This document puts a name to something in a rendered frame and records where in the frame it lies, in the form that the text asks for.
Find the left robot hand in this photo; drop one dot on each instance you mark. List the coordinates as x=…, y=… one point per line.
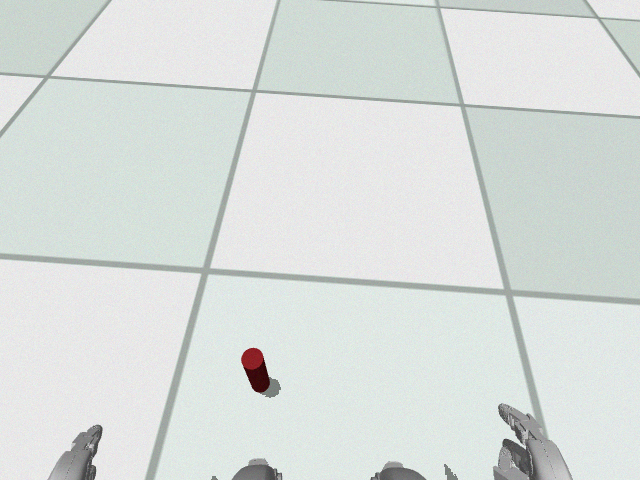
x=76, y=464

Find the right robot hand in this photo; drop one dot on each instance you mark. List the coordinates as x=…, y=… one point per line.
x=541, y=460

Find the can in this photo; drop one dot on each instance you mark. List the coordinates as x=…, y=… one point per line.
x=255, y=368

